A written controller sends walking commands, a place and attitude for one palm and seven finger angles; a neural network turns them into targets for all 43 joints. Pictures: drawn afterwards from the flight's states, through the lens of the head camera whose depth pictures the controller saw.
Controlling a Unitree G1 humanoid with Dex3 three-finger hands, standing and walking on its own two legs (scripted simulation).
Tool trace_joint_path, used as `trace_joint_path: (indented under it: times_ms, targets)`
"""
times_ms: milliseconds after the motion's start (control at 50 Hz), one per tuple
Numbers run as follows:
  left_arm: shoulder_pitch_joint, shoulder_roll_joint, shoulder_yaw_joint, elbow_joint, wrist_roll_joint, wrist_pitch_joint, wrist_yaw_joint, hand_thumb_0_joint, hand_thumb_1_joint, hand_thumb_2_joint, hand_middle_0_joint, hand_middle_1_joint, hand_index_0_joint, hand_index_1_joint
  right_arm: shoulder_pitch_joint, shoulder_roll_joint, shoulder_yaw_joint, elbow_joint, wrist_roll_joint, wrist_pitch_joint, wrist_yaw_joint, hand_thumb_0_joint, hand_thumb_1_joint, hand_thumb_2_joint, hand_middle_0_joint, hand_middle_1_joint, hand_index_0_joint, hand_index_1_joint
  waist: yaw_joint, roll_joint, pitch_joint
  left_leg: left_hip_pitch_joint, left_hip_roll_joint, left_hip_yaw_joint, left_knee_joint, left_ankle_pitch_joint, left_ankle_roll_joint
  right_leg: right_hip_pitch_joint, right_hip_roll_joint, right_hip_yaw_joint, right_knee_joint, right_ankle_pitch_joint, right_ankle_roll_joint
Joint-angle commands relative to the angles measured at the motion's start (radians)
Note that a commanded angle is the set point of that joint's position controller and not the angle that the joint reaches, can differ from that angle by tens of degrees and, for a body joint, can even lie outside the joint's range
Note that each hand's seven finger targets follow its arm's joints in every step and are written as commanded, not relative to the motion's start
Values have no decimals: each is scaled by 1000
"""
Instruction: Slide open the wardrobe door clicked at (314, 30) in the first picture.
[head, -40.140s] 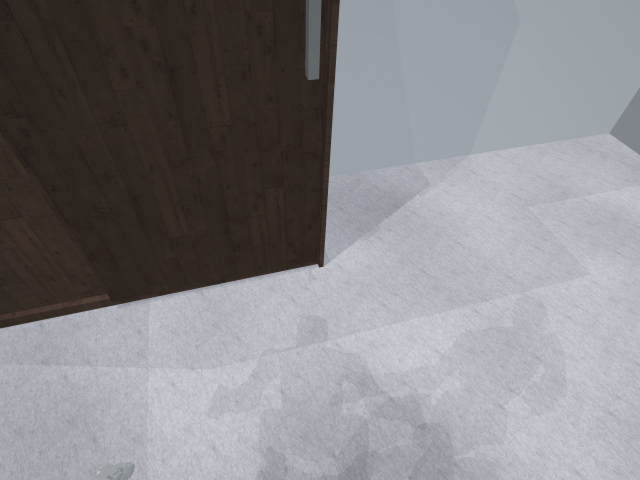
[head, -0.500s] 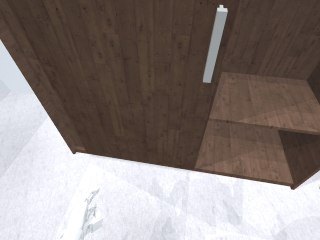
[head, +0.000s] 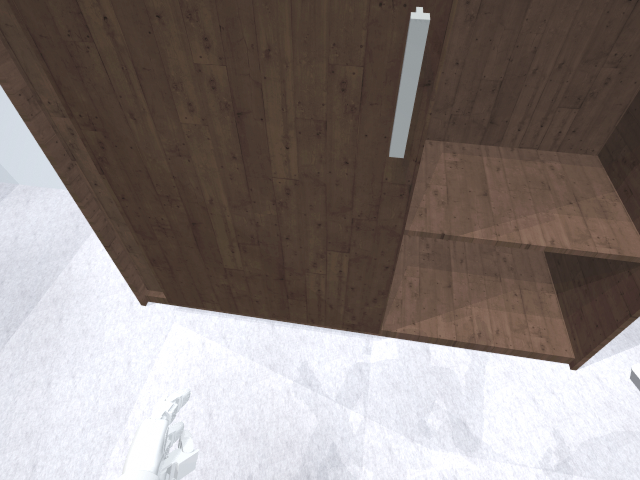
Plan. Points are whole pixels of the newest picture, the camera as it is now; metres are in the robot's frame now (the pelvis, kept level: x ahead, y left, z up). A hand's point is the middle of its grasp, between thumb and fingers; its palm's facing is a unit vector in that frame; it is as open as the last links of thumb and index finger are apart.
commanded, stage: stop stepping back and stand still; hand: right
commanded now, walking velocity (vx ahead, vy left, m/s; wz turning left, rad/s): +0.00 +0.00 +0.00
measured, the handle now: (407, 87) +0.68 -0.11 +0.17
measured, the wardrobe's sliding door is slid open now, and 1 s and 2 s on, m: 0.64 0.64 0.64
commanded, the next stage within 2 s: let the arm hang, fingers relaxed in 0.12 s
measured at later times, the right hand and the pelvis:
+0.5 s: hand out of the picture +0.07 -0.16 -0.17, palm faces -0.05 +0.98 -0.17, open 7.4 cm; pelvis -0.01 +0.01 -0.01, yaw -1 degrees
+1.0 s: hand out of the picture +0.03 -0.17 -0.17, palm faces -0.03 +0.97 -0.23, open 7.4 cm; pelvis +0.01 +0.01 +0.00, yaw +0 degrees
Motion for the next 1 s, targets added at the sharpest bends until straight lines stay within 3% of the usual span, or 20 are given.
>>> trace_joint_path:
  times_ms: [0,180,200,220,240,260,280,340,380,420,460,520,560,620,640,740,840,940,980]
  targets:
    - [-117,125,50,-158,3,-64,8,0,900,900,-200,-300,-200,-300,-73,-186,-120,-227,-4,-74,-23,0,-900,-900,200,300,200,300,-1,-70,-87,46,21,-69,-40,16,26,-25,-91,155,-165,-139,19]
    - [-119,123,50,-153,4,-63,5,0,900,900,-200,-300,-200,-300,-56,-178,-120,-209,0,-71,-21,0,-900,-900,200,300,200,300,-1,-61,-91,36,27,-73,-46,48,26,-6,-87,140,-139,-70,27]
    - [-137,313,114,115,1,-92,-90,0,900,900,-200,-300,-200,-300,-77,-42,251,607,-88,74,118,0,-900,-900,200,300,200,300,50,-10,-37,-112,106,-27,98,178,42,-51,-123,157,55,212,6]
    - [-86,284,109,78,-20,-6,-96,0,900,900,-200,-300,-200,-300,-110,-60,231,623,-63,147,141,0,-900,-900,200,300,200,300,37,-25,-93,-144,109,-63,77,66,44,9,-130,134,39,211,16]
    - [-72,244,103,59,-16,17,-92,0,900,900,-200,-300,-200,-300,-117,-21,244,614,-67,167,143,0,-900,-900,200,300,200,300,39,-6,-77,-176,87,-47,85,-5,36,13,-139,134,42,194,12]
    - [-67,226,91,65,-9,28,-93,0,900,900,-200,-300,-200,-300,-126,7,263,650,-61,168,147,0,-900,-900,200,300,200,300,32,-16,-111,-164,74,-26,139,-85,34,-35,-161,165,16,134,-12]
    - [-76,215,76,60,-2,47,-95,0,900,900,-200,-300,-200,-300,-150,7,278,698,-63,173,149,0,-900,-900,200,300,200,300,29,10,-80,-144,58,-21,178,-126,32,-97,-166,197,-24,66,-29]
    - [-82,193,56,75,16,79,-93,0,900,900,-200,-300,-200,-300,-200,1,308,863,-71,177,146,0,-900,-900,200,300,200,300,11,157,-82,-74,74,-48,132,-41,33,-122,-133,193,-30,52,-23]
    - [-76,178,52,102,21,95,-91,0,900,900,-200,-300,-200,-300,-245,-7,324,974,-69,183,143,0,-900,-900,200,300,200,300,17,180,-63,-77,104,-84,96,4,40,-101,-97,163,-11,49,-11]
    - [-71,173,52,135,25,107,-88,0,900,900,-200,-300,-200,-300,-268,-14,336,1072,-68,183,141,0,-900,-900,200,300,200,300,21,123,-54,-88,114,-115,55,-8,47,-63,-78,148,-23,22,-6]
    - [-65,166,47,169,25,112,-85,0,900,900,-200,-300,-200,-300,-270,-16,344,1148,-65,181,141,0,-900,-900,200,300,200,300,22,-10,-59,-74,108,-120,36,-21,47,-36,-78,145,-49,20,0]
    - [-48,143,46,227,26,116,-76,0,900,900,-200,-300,-200,-300,-238,9,341,1256,-61,175,140,0,-900,-900,200,300,200,300,15,-162,-75,-28,95,-109,7,-44,53,-22,-84,151,-79,-25,3]
    - [-26,130,50,253,23,121,-72,0,900,900,-200,-300,-200,-300,-225,16,341,1306,-59,173,138,0,-900,-900,200,300,200,300,14,-168,-98,0,99,-101,-16,-28,56,-7,-85,153,-69,-25,2]
    - [7,115,52,296,21,131,-69,0,900,900,-200,-300,-200,-300,-246,22,350,1363,-56,173,140,0,-900,-900,200,300,200,300,25,-117,-41,-40,99,-112,-65,-117,64,-20,-84,152,-92,-114,12]
    - [18,117,55,305,19,134,-69,0,900,900,-200,-300,-200,-300,-243,24,353,1380,-58,171,139,0,-900,-900,200,300,200,300,26,-56,-32,-52,100,-113,-83,-127,63,-7,-84,154,-87,-107,12]
    - [62,108,55,359,17,134,-66,0,900,900,-200,-300,-200,-300,-248,40,362,1446,-57,170,137,0,-900,-900,200,300,200,300,31,33,8,-84,100,-117,-116,-162,60,19,-88,145,-106,-94,13]
    - [70,94,51,402,15,125,-64,0,900,900,-200,-300,-200,-300,-238,57,367,1488,-56,165,132,0,-900,-900,200,300,200,300,26,56,-8,-45,97,-111,-104,-71,52,45,-98,132,-120,-12,12]
    - [60,79,44,434,14,115,-61,0,900,900,-200,-300,-200,-300,-238,68,366,1507,-55,162,127,0,-900,-900,200,300,200,300,17,37,-19,-4,99,-97,-82,42,44,68,-108,130,-126,97,10]
    - [49,72,41,445,14,115,-60,0,900,900,-200,-300,-200,-300,-251,74,366,1511,-54,164,126,0,-900,-900,200,300,200,300,18,46,1,-9,101,-94,-83,48,40,74,-108,127,-133,106,13]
